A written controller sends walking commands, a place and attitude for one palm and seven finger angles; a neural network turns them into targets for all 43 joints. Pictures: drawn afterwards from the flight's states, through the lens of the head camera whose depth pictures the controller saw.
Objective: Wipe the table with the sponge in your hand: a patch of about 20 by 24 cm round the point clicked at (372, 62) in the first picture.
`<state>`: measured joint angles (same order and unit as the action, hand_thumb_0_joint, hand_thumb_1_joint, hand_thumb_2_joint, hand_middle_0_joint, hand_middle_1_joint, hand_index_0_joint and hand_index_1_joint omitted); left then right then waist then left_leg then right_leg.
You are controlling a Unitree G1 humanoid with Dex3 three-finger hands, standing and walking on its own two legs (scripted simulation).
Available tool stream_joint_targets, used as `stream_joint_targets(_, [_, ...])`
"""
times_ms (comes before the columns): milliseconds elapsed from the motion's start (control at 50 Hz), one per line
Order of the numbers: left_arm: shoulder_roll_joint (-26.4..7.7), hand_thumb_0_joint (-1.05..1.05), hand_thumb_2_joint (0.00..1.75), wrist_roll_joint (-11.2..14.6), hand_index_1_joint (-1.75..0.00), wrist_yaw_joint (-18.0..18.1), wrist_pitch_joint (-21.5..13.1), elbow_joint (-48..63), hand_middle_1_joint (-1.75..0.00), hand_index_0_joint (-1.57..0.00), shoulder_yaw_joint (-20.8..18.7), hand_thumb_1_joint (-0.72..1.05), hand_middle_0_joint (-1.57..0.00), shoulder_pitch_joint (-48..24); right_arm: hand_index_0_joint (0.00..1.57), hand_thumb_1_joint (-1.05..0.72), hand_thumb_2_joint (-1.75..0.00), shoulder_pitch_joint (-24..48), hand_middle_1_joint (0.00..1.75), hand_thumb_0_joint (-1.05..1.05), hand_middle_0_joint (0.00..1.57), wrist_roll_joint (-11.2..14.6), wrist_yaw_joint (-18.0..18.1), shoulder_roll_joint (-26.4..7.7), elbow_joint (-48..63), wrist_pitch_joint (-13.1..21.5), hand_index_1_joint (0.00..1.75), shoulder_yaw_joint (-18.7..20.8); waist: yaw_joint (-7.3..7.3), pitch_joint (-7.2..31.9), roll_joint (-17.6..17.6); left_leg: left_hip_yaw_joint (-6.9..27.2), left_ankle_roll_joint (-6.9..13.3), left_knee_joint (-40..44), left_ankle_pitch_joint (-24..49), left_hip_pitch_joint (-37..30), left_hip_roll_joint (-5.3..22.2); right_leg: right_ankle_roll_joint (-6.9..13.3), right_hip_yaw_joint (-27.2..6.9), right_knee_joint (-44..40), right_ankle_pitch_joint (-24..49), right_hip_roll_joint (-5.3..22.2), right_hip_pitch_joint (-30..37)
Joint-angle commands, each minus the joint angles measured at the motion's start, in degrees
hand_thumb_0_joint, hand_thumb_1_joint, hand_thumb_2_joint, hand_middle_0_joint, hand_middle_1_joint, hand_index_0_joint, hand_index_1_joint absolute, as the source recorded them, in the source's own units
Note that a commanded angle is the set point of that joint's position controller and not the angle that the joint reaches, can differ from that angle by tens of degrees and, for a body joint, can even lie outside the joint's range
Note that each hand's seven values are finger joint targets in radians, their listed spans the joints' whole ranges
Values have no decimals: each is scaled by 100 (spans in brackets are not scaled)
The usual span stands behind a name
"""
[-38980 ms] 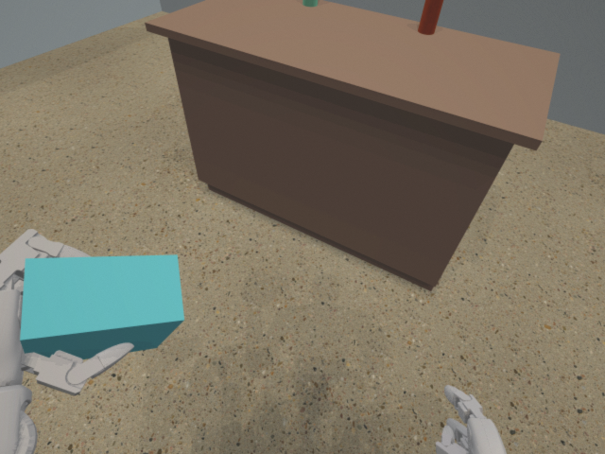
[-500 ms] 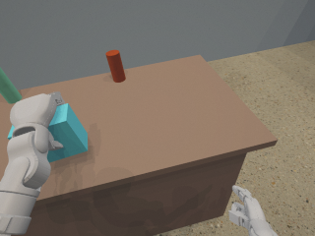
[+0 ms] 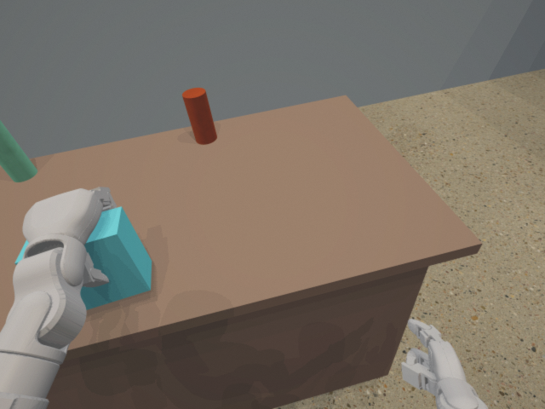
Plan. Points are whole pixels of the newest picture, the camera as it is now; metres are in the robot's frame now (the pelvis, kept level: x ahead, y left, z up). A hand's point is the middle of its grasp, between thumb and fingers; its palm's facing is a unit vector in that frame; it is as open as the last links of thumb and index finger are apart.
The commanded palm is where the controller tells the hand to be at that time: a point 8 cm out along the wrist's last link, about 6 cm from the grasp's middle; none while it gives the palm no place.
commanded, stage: lower the sponge onto the table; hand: left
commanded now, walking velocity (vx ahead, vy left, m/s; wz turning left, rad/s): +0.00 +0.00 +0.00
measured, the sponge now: (99, 270) +0.26 +0.32 +0.09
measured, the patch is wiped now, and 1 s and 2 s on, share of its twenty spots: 0.15 0.30 0.45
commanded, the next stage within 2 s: wipe forward along the first lane in 0.34 s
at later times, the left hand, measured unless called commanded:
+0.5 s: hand (116, 261) +0.26 +0.28 +0.11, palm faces -0.02 -0.05 -1.00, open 10.7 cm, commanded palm +0.25 +0.28 +0.19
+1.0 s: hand (115, 226) +0.33 +0.31 +0.12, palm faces -0.04 -0.02 -1.00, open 10.7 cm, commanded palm +0.30 +0.31 +0.17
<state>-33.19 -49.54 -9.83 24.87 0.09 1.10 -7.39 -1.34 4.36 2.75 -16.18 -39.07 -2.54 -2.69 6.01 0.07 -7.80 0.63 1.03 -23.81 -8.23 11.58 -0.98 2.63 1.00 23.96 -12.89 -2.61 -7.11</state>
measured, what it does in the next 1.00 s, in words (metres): stands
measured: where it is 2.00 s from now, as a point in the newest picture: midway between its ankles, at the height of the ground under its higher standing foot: outside the picture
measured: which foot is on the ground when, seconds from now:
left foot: down 0.00-1.00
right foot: down 0.00-1.00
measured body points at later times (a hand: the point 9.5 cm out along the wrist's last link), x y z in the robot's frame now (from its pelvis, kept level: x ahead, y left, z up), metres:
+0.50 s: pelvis +0.00 +0.00 +0.00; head -0.02 -0.05 +0.45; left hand +0.26 +0.27 +0.17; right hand +0.24 -0.20 -0.09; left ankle +0.06 +0.11 -0.74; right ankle +0.01 -0.09 -0.74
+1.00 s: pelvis +0.01 -0.01 +0.00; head +0.01 -0.04 +0.45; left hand +0.32 +0.31 +0.17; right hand +0.20 -0.25 -0.11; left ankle +0.06 +0.11 -0.74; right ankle +0.01 -0.09 -0.74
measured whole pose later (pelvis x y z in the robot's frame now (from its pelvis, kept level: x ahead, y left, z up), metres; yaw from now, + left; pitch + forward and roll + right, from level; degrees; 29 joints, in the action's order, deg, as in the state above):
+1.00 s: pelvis +0.01 -0.01 +0.00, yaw +1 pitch -2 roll +0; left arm -33.0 -52.9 -6.0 11.8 -17.2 0.3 -16.7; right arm -7.0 4.2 4.3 -17.0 -41.6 -3.3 -0.8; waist 4.0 -0.1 -5.8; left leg 1.5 0.7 -24.8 -9.2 14.0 -0.7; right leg 3.1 1.7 23.8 -13.4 -3.1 -8.8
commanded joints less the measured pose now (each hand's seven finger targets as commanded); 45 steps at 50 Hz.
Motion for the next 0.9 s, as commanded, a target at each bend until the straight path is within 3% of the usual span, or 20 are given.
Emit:
stream_joint_targets(0, [-1421,0,130,-243,-160,-52,-564,1933,-160,-120,-503,10,-120,-1624,20,-90,-90,1286,30,0,20,-42,70,-444,1191,374,30,130,-8,1244,356,372,200,185,273,-791,-86,144,-517,-443,510,59,-138])
stream_joint_targets(60, [-1629,0,130,-308,-160,332,-1182,2257,-160,-120,-965,10,-120,-1583,20,-90,-90,1004,30,0,20,-175,150,-377,1116,501,30,179,130,1458,341,385,211,157,676,-1088,-108,181,-407,-462,675,2,-34])
stream_joint_targets(100, [-2021,0,130,-335,-160,666,-1342,2359,-160,-120,-1456,10,-120,-1704,20,-90,-90,1005,30,0,20,-198,170,-377,1073,540,30,189,234,1415,-9,439,164,230,667,-1083,-114,291,-665,-486,649,-71,23])
stream_joint_targets(140, [-1447,0,130,-258,-160,905,-1182,1572,-160,-120,-1189,10,-120,-1546,20,-90,-90,893,30,0,20,-168,117,-353,863,482,30,229,158,1001,147,359,80,254,658,-937,-86,269,-505,-589,548,-28,-185])
stream_joint_targets(200, [-1392,0,130,-221,-160,1053,-703,1106,-160,-120,-1157,10,-120,-1425,20,-90,-90,1116,30,0,20,-90,41,-453,809,349,30,239,216,766,74,338,19,372,367,-718,-95,307,-684,-657,260,-27,-243])
stream_joint_targets(220, [-999,0,130,-170,-160,1022,-584,1067,-160,-120,-804,10,-120,-1435,20,-90,-90,1140,30,0,20,-87,28,-444,834,321,30,243,180,909,161,260,21,367,359,-687,-77,254,-494,-621,297,35,-166])
stream_joint_targets(320, [-365,0,130,-241,-160,580,-201,1374,-160,-120,114,10,-120,-1156,20,-90,-90,1345,30,0,20,-44,-21,-415,1017,319,30,184,54,1077,263,308,94,352,290,-694,-103,194,-403,-502,409,43,-110])
stream_joint_targets(380, [-834,0,130,-391,-160,419,-359,1373,-160,-120,-141,10,-120,-1341,20,-90,-90,1210,30,0,20,-91,33,-472,941,314,30,202,-30,1106,601,338,161,292,206,-736,-100,148,-435,-548,360,28,-146])
stream_joint_targets(400, [-1160,0,130,-425,-160,426,-482,1695,-160,-120,-400,10,-120,-1420,20,-90,-90,1256,30,0,20,-91,63,-462,1034,363,30,189,32,1216,455,363,177,301,141,-811,-93,184,-578,-536,279,5,-88])
stream_joint_targets(460, [-1231,0,130,-488,-160,614,-894,1512,-160,-120,-593,10,-120,-1806,20,-90,-90,1048,30,0,20,-156,143,-405,900,423,30,185,21,1173,562,328,172,281,291,-894,-125,170,-410,-600,295,-17,-145])
stream_joint_targets(500, [-1546,0,130,-493,-160,764,-945,1172,-160,-120,-906,10,-120,-2007,20,-90,-90,990,30,0,20,-120,185,-445,836,439,30,196,34,985,404,347,155,329,94,-880,-137,241,-636,-686,110,-64,-285])
stream_joint_targets(520, [-1193,0,130,-460,-160,795,-917,748,-160,-120,-668,10,-120,-2103,20,-90,-90,956,30,0,20,-107,194,-390,774,434,30,186,-19,841,520,282,138,311,89,-777,-148,214,-485,-707,93,-27,-357])
stream_joint_targets(560, [-1101,0,130,-389,-160,844,-871,317,-160,-120,-598,10,-120,-2133,20,-90,-90,872,30,0,20,-88,182,-469,682,363,30,225,-25,756,439,250,103,356,14,-684,-153,193,-425,-754,59,-10,-371])
stream_joint_targets(600, [-1480,0,130,-462,-160,869,-781,158,-160,-120,-812,10,-120,-2354,20,-90,-90,924,30,0,20,-52,183,-537,669,353,30,229,-8,855,139,239,96,371,-24,-698,-181,246,-620,-747,38,-13,-333])
stream_joint_targets(660, [-1243,0,130,-457,-160,788,-776,61,-160,-120,-568,10,-120,-2311,20,-90,-90,853,30,0,20,-72,154,-535,699,320,30,257,-47,1171,213,193,122,256,341,-676,-196,201,-436,-653,490,39,-75])
stream_joint_targets(700, [-1524,0,130,-507,-160,701,-823,22,-160,-120,-726,10,-120,-2333,20,-90,-90,824,30,0,20,-56,158,-566,742,325,30,253,-67,1236,93,217,141,227,342,-684,-217,213,-545,-629,514,18,-52])
stream_joint_targets(720, [-1178,0,130,-473,-160,647,-875,-51,-160,-120,-429,10,-120,-2435,20,-90,-90,783,30,0,20,-55,173,-502,780,344,30,251,-123,1245,285,178,166,168,367,-662,-205,172,-404,-600,598,56,-68])
stream_joint_targets(740, [-1383,0,130,-496,-160,634,-932,-295,-160,-120,-601,10,-120,-2435,20,-90,-90,666,30,0,20,-55,181,-565,685,329,30,275,-166,1119,385,202,173,172,307,-633,-188,162,-390,-650,528,33,-181])
stream_joint_targets(860, [-1322,0,130,-498,-160,584,-1205,-795,-160,-120,-563,10,-120,-2574,20,-90,-90,395,30,0,20,-44,212,-650,656,257,30,356,-229,1094,746,152,214,74,349,-494,-191,120,-366,-587,808,50,-277])
stream_joint_targets(880, [-1517,0,130,-485,-160,606,-1238,-899,-160,-120,-763,10,-120,-2472,20,-90,-90,353,30,0,20,-50,214,-683,623,228,30,391,-189,1131,732,149,221,50,359,-464,-198,121,-407,-575,859,54,-239])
